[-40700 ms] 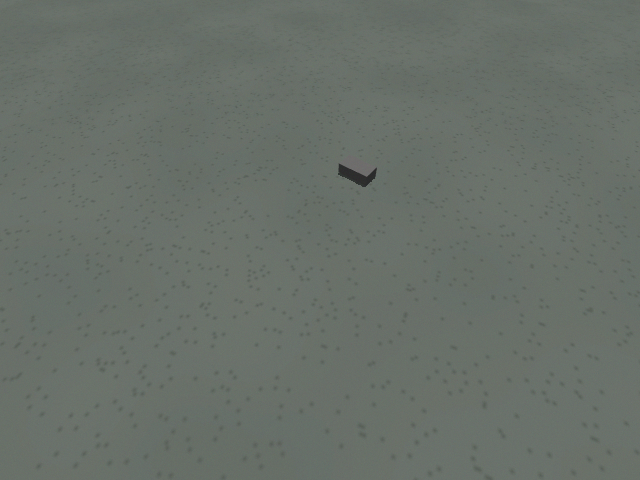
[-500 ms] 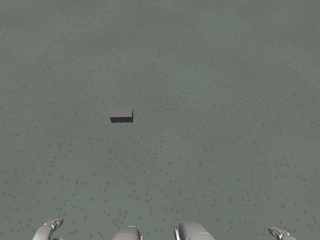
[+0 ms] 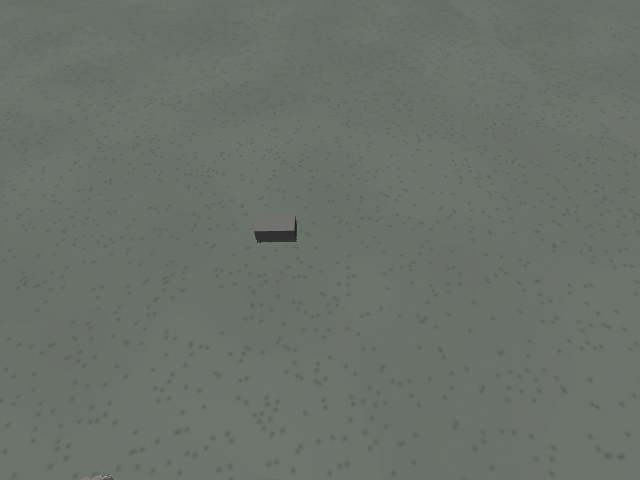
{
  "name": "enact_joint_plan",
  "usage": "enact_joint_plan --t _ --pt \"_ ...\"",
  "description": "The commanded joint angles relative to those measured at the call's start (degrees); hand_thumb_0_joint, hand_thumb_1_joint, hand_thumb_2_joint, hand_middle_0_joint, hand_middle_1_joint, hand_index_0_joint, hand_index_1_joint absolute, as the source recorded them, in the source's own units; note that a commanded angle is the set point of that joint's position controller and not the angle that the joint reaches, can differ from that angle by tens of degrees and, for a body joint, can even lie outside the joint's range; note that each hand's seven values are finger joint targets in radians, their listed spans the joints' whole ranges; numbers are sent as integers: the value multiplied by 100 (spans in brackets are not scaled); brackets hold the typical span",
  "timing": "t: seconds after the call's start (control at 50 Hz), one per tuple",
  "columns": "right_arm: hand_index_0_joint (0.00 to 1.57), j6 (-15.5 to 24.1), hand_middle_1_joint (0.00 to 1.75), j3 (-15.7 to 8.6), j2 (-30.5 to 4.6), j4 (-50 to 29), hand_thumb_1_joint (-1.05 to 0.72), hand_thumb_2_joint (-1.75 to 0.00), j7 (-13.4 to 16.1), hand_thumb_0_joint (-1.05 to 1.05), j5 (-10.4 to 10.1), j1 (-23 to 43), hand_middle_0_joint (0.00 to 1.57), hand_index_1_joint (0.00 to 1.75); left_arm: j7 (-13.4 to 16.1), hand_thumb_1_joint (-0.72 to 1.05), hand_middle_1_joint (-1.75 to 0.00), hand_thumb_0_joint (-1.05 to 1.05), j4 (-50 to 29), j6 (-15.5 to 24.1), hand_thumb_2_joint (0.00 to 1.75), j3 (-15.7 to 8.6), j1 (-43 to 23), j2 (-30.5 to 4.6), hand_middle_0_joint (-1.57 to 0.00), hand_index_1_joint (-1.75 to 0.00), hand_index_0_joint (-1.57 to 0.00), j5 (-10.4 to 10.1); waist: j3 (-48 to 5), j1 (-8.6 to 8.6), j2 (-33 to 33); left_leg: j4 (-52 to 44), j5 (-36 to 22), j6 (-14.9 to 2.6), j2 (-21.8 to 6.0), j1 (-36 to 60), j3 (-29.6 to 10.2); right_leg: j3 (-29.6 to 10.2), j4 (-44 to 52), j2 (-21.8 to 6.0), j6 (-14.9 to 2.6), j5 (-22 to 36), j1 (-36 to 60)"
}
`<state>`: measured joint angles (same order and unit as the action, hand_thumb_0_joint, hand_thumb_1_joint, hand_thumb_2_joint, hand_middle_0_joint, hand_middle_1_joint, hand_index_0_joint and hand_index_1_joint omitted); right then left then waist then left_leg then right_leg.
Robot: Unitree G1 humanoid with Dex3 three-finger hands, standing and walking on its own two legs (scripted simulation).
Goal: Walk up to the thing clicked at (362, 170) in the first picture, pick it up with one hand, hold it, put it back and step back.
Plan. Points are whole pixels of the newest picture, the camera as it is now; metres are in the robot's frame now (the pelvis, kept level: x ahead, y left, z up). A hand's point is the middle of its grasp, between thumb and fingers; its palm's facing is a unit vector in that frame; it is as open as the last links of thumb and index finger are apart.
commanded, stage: step back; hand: left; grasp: from above
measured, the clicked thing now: (275, 227) +1.11 +0.29 -0.73
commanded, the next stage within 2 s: stand in 0.80 s
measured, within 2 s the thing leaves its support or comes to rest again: neither
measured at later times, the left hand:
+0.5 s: hand out of the picture +0.10 +0.24 -0.13, palm faces +0.02 -0.91 -0.41, open 7.4 cm
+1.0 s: hand (160, 477) +0.14 +0.25 -0.14, palm faces -0.01 -0.94 -0.34, open 7.4 cm
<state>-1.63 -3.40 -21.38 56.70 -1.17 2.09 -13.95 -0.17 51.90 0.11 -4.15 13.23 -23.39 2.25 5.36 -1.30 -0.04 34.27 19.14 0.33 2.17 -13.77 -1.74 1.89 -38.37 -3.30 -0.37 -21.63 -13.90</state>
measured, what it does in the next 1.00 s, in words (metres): steps on the spot: right foot, then left foot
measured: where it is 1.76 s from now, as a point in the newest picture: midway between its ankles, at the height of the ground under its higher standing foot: outside the picture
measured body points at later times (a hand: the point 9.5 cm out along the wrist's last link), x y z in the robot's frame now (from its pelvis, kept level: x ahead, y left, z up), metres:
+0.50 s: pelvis +0.04 -0.03 +0.01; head +0.06 -0.05 +0.46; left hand +0.10 +0.28 -0.10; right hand +0.11 -0.34 -0.13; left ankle +0.05 +0.13 -0.69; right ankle +0.05 -0.12 -0.72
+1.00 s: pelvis +0.06 +0.00 +0.02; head +0.07 +0.00 +0.47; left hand +0.14 +0.30 -0.11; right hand +0.19 -0.29 -0.11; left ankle +0.08 +0.13 -0.72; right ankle +0.05 -0.12 -0.72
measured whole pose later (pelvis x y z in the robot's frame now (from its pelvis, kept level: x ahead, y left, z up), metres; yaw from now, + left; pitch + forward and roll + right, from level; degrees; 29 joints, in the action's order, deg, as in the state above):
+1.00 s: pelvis +0.06 +0.00 +0.02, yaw +1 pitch -3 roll +0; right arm 0.9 -0.5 -19.3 61.6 -0.8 0.4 -2.5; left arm -0.5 62.5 0.9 0.5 6.6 -20.1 0.1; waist 4.2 -0.7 -0.1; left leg 26.1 12.5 0.7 -1.5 -10.3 1.1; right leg 1.8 -25.8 -1.4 0.6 -15.0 -7.4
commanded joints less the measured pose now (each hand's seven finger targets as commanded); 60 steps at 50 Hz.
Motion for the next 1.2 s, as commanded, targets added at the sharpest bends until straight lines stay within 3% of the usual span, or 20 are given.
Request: enact_joint_plan --t 0.0,0.02,0.04,0.1,0.18,0.24,0.26,0.28,0.3,0.32,0.38,0.54,0.6,0.62,0.66,0.68,0.74,0.78,0.94,1.18 --pt "20 369 30 -548 -1914 -430 -90 -90 86 0 60 -246 20 30 43 90 -30 0 -490 119 90 -115 -350 -692 -20 -30 -20 -143 -482 336 -1409 -2210 2293 -1022 -1796 1386 -3123 165 -1136 425 -142 -939 -2205" --pt "20 361 30 -606 -2163 -456 -90 -90 55 0 29 -265 20 30 77 90 -30 0 -432 130 90 -301 -717 -1294 -20 -30 -20 -38 -17 512 -877 -2394 2981 -1531 -2170 380 -3599 -487 -1653 137 -187 -1265 -1964" --pt "20 357 30 -582 -2050 -518 -90 -90 54 0 9 -23 20 30 47 90 -30 0 -409 155 90 -328 -618 -1409 -20 -30 -20 -53 256 345 -761 -2390 2886 -1674 -2246 -105 -3393 -561 -1803 28 -195 -1213 -1681" --pt "20 412 30 -402 -1489 -649 -90 -90 40 0 26 356 20 30 -48 90 -30 0 -167 228 90 -278 -59 -1148 -20 -30 -20 -94 174 64 -678 -2024 1644 -1205 -1489 62 -1917 -321 -1116 39 -167 -591 -1458" --pt "20 376 30 -417 -1511 -625 -90 -90 21 0 20 231 20 30 -54 90 -30 0 -126 288 90 -284 -141 -939 -20 -30 -20 -88 -171 219 -1029 -1634 599 -1088 -1335 -106 -1419 14 -44 252 -55 -256 -537" --pt "20 228 30 -210 -1018 -688 -90 -90 34 0 -89 614 20 30 84 90 -30 0 226 381 90 -297 489 -862 -20 -30 -20 -60 -456 -272 -607 -216 6 -616 -847 -964 -599 82 1406 436 -64 837 1123" --pt "20 222 30 -84 -653 -757 -90 -90 64 0 -136 477 20 30 145 90 -30 0 248 419 90 -382 607 -1154 -20 -30 -20 9 -587 -312 268 796 148 -381 -357 -1484 -358 -1093 1856 -233 -186 456 1503" --pt "20 205 30 -13 -470 -803 -90 -90 109 0 -139 373 20 30 179 90 -30 0 134 449 90 -458 523 -1586 -20 -30 -20 55 -452 -289 1026 1531 1260 -117 322 -2156 -492 -3020 2494 -1490 -526 -77 1375" --pt "20 152 30 -178 -1012 -663 -90 -90 181 0 -85 337 20 30 172 90 -30 0 -27 417 90 -474 -29 -1809 -20 -30 -20 55 -296 -186 483 1957 1440 -118 -105 -1572 -789 -3414 2633 -2094 -1114 -1176 262" --pt "20 153 30 -259 -1207 -525 -90 -90 192 0 -93 114 20 30 153 90 -30 0 -116 413 90 -466 -325 -1746 -20 -30 -20 24 5 -46 441 2124 1394 -106 -267 -1403 -773 -3412 2546 -2124 -1361 -1206 -149" --pt "20 187 30 -191 -1101 -288 -90 -90 151 0 -118 -1 20 30 166 90 -30 0 -110 483 90 -326 -407 -1293 -20 -30 -20 -63 -143 72 342 1893 723 -80 -283 -1282 -835 -1812 2064 -1255 -900 887 277" --pt "20 213 30 -132 -852 -252 -90 -90 161 0 -87 283 20 30 201 90 -30 0 -29 369 90 -246 -451 -1206 -20 -30 -20 -138 -634 25 1051 246 114 -47 -300 -386 275 -650 907 -1055 -760 4481 503" --pt "20 232 30 -198 -986 -90 -90 -90 187 0 -62 219 20 30 205 90 -30 0 -109 263 90 -176 -570 -1152 -20 -30 -20 -193 -838 176 659 -662 -1738 -192 -376 413 140 -507 355 -750 -404 3717 142" --pt "20 254 30 -252 -1214 -87 -90 -90 209 0 -41 212 20 30 201 90 -30 0 -160 245 90 -129 -550 -994 -20 -30 -20 -209 -1076 153 150 -672 -2638 -369 -874 710 -398 -376 43 -529 -250 3050 -61" --pt "20 269 30 -262 -1529 -198 -90 -90 208 0 -105 782 20 30 199 90 -30 0 -33 158 90 -72 -559 -877 -20 -30 -20 -299 -1179 42 -588 -884 -2210 -1127 -1714 167 -1265 -46 -264 206 -81 559 102" --pt "20 250 30 -238 -1471 -203 -90 -90 192 0 -116 1069 20 30 212 90 -30 0 123 151 90 -55 -497 -874 -20 -30 -20 -266 -1002 -35 -796 -949 -1898 -1176 -1815 -211 -1295 -104 -83 177 -113 -1 363" --pt "20 208 30 -107 -1182 -169 -90 -90 179 0 -101 1363 20 30 174 90 -30 0 319 229 90 -57 -342 -1029 -20 -30 -20 -191 -908 -112 -653 -744 -1454 -592 -1236 -352 -566 -389 707 -100 -185 1116 612" --pt "20 273 30 -25 -1037 -16 -90 -90 150 0 -182 975 20 30 119 90 -30 0 509 236 90 59 -542 -931 -20 -30 -20 -174 -940 113 -357 -953 -1246 -285 -937 -43 -542 -664 1071 -391 -222 1480 605" --pt "20 392 30 36 -1032 242 -90 -90 117 0 -182 1266 20 30 50 90 -30 0 760 257 90 180 -930 -935 -20 -30 -20 -203 -829 157 -47 -1278 -2305 -191 -1009 909 -380 -599 1727 -391 -98 2207 599" --pt "20 375 30 55 -1003 410 -90 -90 94 0 -163 1445 20 30 37 90 -30 0 979 244 90 195 -1005 -905 -20 -30 -20 -184 -523 110 -36 -1809 -1294 -88 -969 887 -286 -648 2359 -423 -43 1274 549"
